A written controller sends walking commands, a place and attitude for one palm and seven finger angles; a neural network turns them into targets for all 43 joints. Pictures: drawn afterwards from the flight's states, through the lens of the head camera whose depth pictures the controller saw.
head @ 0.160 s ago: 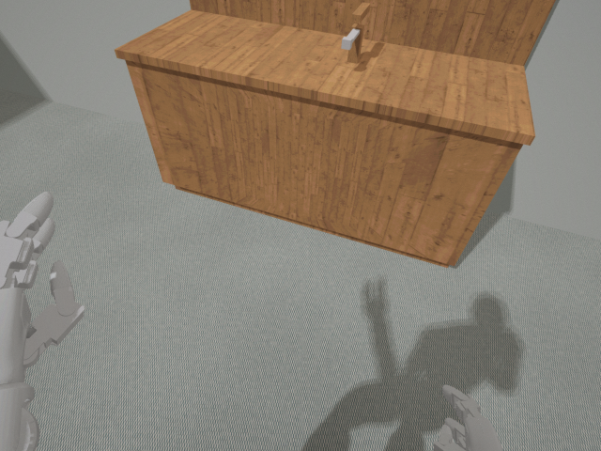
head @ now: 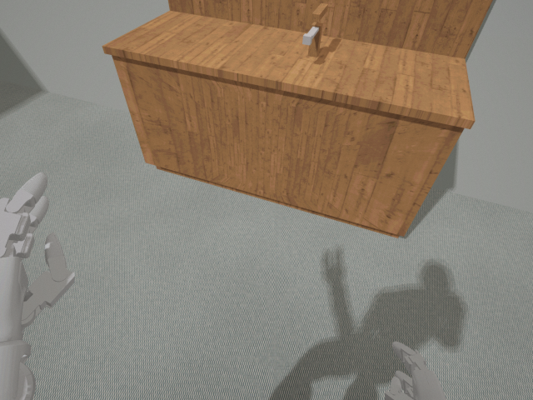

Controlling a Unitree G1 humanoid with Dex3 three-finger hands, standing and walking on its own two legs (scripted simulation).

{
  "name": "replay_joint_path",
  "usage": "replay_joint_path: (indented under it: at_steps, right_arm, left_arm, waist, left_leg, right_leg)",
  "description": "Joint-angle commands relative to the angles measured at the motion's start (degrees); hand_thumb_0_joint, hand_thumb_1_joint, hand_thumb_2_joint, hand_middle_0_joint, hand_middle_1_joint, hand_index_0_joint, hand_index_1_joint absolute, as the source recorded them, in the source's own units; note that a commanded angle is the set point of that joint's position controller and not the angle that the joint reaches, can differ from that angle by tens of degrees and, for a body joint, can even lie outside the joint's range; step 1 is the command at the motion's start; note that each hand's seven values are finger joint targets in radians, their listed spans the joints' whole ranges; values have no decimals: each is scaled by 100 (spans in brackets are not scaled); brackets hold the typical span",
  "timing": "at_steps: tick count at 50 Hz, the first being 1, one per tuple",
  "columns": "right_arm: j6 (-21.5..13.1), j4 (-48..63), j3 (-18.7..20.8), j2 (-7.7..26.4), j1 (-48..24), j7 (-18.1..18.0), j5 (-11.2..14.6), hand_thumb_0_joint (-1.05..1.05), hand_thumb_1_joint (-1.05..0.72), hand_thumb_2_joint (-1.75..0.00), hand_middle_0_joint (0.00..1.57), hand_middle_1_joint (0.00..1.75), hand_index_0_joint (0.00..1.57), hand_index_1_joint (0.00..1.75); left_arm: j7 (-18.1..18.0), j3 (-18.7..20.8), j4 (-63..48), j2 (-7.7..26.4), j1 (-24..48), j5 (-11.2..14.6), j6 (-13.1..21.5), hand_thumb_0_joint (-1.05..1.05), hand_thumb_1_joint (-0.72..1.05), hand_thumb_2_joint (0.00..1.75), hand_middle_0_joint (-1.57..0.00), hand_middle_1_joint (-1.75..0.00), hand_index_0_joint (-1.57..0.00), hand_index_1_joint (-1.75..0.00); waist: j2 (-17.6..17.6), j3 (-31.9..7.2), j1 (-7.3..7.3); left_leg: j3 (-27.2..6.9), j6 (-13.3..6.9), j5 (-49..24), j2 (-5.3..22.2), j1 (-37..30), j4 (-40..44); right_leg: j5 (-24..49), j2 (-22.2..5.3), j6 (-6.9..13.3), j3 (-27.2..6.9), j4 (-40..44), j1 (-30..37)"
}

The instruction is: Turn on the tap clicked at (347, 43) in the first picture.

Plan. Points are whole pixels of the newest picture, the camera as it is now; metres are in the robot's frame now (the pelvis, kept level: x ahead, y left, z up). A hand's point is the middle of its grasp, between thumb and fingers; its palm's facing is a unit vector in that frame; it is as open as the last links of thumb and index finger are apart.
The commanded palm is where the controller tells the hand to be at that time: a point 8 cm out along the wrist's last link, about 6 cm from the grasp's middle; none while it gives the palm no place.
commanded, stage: stand and wait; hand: left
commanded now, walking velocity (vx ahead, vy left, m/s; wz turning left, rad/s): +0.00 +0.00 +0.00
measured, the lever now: (307, 39) +1.23 -0.06 +0.06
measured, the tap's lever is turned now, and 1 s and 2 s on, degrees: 0 0 0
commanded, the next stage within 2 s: look at it before walking up in 0.10 s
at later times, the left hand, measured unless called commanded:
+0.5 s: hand (64, 278) +0.21 +0.24 +0.16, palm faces +0.41 -0.83 -0.37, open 7.4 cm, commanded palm +0.16 +0.28 +0.18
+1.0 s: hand (82, 216) +0.28 +0.26 +0.17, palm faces +0.47 -0.75 -0.47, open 7.4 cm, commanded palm +0.23 +0.29 +0.18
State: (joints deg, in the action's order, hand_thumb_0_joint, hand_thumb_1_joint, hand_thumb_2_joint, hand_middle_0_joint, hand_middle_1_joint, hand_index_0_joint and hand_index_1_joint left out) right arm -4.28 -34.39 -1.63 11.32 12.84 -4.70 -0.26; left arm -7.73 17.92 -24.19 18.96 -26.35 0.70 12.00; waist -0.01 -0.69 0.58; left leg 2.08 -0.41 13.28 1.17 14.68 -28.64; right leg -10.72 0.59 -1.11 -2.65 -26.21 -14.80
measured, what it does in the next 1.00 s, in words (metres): walks ahead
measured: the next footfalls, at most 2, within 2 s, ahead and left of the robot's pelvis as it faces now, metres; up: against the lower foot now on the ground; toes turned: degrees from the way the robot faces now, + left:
right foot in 1.04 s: +0.25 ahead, -0.10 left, +0.00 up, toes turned +0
left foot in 1.44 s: +0.30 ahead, +0.18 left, +0.00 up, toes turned +28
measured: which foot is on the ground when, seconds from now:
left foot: down 0.00-1.00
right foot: down 0.00-0.72, up 0.74-1.00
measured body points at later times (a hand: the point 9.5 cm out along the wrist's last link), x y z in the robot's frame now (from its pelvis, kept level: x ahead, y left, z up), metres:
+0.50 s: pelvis +0.00 +0.00 +0.00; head -0.01 +0.00 +0.45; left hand +0.18 +0.29 +0.18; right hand +0.16 -0.23 -0.08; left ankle +0.02 +0.11 -0.74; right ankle +0.04 -0.13 -0.74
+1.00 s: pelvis +0.11 -0.01 +0.00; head +0.12 -0.01 +0.45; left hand +0.25 +0.29 +0.19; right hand +0.27 -0.19 -0.11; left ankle +0.02 +0.11 -0.74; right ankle +0.19 -0.11 -0.72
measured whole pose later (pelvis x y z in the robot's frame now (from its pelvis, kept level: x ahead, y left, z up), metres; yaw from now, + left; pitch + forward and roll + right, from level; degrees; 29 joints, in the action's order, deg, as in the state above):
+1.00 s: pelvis +0.11 -0.01 +0.00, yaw +8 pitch +0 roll -1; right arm -5.6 -37.0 -1.9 8.1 15.2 -3.6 -0.8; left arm -7.5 20.4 -27.9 21.8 -29.1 0.5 13.1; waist 2.4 1.1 -0.8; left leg -1.1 0.6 22.0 2.4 7.6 -29.9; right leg -18.7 -2.6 -1.5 8.4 -39.3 -24.3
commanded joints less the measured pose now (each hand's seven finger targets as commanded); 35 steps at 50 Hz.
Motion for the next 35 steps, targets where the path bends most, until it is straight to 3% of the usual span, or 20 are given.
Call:
replay_joint_path:
  at_steps: [1, 7, 12, 17, 18, 20, 23, 25, 27, 29, 31, 32, 33, 34, 35]
  right_arm:
    - [-314, 903, 305, 668, -562, -40, 20, 0, -90, -90, 20, 30, 20, 30]
    - [-296, 907, 322, 670, -596, -44, 16, 0, -90, -90, 20, 30, 20, 30]
    - [-308, 902, 324, 682, -602, -45, 21, 0, -90, -90, 20, 30, 20, 30]
    - [-323, 917, 320, 680, -594, -50, 25, 0, -90, -90, 20, 30, 20, 30]
    - [-325, 883, 317, 668, -565, -43, 25, 0, -90, -90, 20, 30, 20, 30]
    - [-311, 869, 356, 697, -532, -38, 23, 0, -90, -90, 20, 30, 20, 30]
    - [-259, 901, 343, 706, -523, -83, 20, 0, -90, -90, 20, 30, 20, 30]
    - [-237, 860, 346, 694, -506, -111, 10, 0, -90, -90, 20, 30, 20, 30]
    - [-249, 796, 370, 699, -469, -124, -7, 0, -90, -90, 20, 30, 20, 30]
    - [-266, 756, 353, 637, -431, -98, -7, 0, -90, -90, 20, 30, 20, 30]
    - [-265, 700, 337, 571, -426, -41, -11, 0, -90, -90, 20, 30, 20, 30]
    - [-259, 701, 343, 606, -491, -28, 3, 0, -90, -90, 20, 30, 20, 30]
    - [-256, 692, 296, 560, -479, -30, 2, 0, -90, -90, 20, 30, 20, 30]
    - [-246, 660, 281, 580, -385, -47, -2, 0, -90, -90, 20, 30, 20, 30]
    - [-257, 666, 304, 670, -323, -65, 7, 0, -90, -90, 20, 30, 20, 30]
  left_arm:
    - [-117, 609, -1206, 922, 492, 10, 342, 0, 90, 90, -20, -30, -20, -30]
    - [-115, 634, -1144, 938, 418, 25, 313, 0, 90, 90, -20, -30, -20, -30]
    - [-124, 632, -1287, 974, 565, 10, 333, 0, 90, 90, -20, -30, -20, -30]
    - [-132, 662, -1315, 988, 476, 10, 335, 0, 90, 90, -20, -30, -20, -30]
    - [-128, 619, -1296, 939, 460, 8, 351, 0, 90, 90, -20, -30, -20, -30]
    - [-149, 621, -1304, 952, 442, 15, 341, 0, 90, 90, -20, -30, -20, -30]
    - [-201, 614, -1296, 903, 420, -36, 263, 0, 90, 90, -20, -30, -20, -30]
    - [-243, 675, -1218, 929, 376, -58, 226, 0, 90, 90, -20, -30, -20, -30]
    - [-265, 798, -1234, 1051, 487, -60, 248, 0, 90, 90, -20, -30, -20, -30]
    - [-256, 743, -1166, 1042, 484, -66, 276, 0, 90, 90, -20, -30, -20, -30]
    - [-274, 738, -1218, 1114, 700, -85, 312, 0, 90, 90, -20, -30, -20, -30]
    - [-288, 704, -1314, 1103, 821, -84, 310, 0, 90, 90, -20, -30, -20, -30]
    - [-292, 701, -1433, 1143, 919, -84, 333, 0, 90, 90, -20, -30, -20, -30]
    - [-288, 774, -1514, 1202, 882, -56, 352, 0, 90, 90, -20, -30, -20, -30]
    - [-269, 809, -1697, 1182, 803, -32, 393, 0, 90, 90, -20, -30, -20, -30]
  waist:
    - [213, -445, -37]
    - [118, -432, -41]
    - [342, -410, -45]
    - [348, -499, -29]
    - [327, -505, -40]
    - [389, -502, -60]
    - [531, -47, -106]
    - [451, 80, -123]
    - [95, -29, -132]
    - [-521, -48, -114]
    - [-878, 35, -118]
    - [-795, 118, -131]
    - [-655, 163, -172]
    - [-182, 87, -239]
    - [802, -30, -282]
  left_leg:
    - [-240, -48, 16, 308, 256, 746]
    - [-177, -33, 80, 253, 234, 647]
    - [-205, -35, 184, 271, 199, 747]
    - [-235, -49, 100, 325, 233, 803]
    - [-267, -83, 249, 341, 279, 782]
    - [-407, -211, 1184, 386, 389, 778]
    - [-919, -435, 2649, 565, 853, 932]
    - [-1149, -549, 2583, 643, 961, 749]
    - [-1005, -516, 2004, 500, 1021, 231]
    - [-387, -336, 1651, 68, 1565, -682]
    - [31, -165, 1445, -73, 1537, -1360]
    - [50, -138, 1299, -30, 1351, -1252]
    - [65, -165, 1167, 1, 879, -782]
    - [-76, -253, 1118, 33, 334, -82]
    - [-932, -554, 920, 442, -373, 633]
  right_leg:
    - [458, -195, 104, -145, 328, 498]
    - [390, -241, 124, -229, 467, 443]
    - [219, -196, 113, -206, 461, 373]
    - [384, -160, 88, -110, 327, 529]
    - [278, -215, 87, -96, 274, 556]
    - [-652, -266, 144, -94, 124, 385]
    - [-1976, -275, 197, 18, -88, -82]
    - [-1980, -322, 249, 40, -207, -188]
    - [-1904, -588, 367, -196, -56, -17]
    - [-2122, -1195, 670, -1064, 344, 427]
    - [-2750, -1848, 1016, -1717, 698, 294]
    - [-2534, -1923, 1086, -1659, 596, 209]
    - [-2213, -1805, 1001, -1288, 265, -75]
    - [-1876, -1425, 763, -587, -423, -348]
    - [-1493, -742, 354, 266, -1630, -930]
